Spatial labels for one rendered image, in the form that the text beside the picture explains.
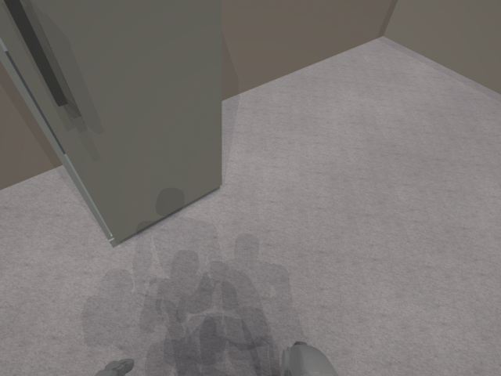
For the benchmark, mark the left robot hand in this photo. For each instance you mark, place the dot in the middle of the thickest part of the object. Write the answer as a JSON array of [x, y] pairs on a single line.
[[117, 368]]

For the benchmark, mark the handle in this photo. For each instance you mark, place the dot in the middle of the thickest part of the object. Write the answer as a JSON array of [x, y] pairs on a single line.
[[32, 42]]

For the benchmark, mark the fridge door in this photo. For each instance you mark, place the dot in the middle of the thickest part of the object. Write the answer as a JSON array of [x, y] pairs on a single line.
[[143, 82]]

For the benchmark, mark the right robot thigh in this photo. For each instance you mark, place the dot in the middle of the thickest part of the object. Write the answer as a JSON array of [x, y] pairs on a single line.
[[305, 360]]

